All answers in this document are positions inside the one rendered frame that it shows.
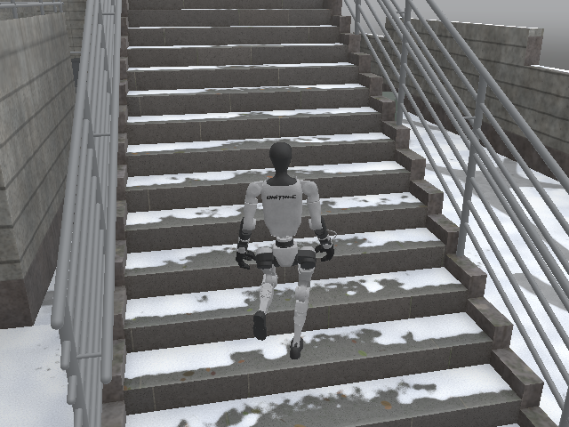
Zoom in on stairs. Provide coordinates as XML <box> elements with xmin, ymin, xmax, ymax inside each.
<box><xmin>123</xmin><ymin>0</ymin><xmax>522</xmax><ymax>427</ymax></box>

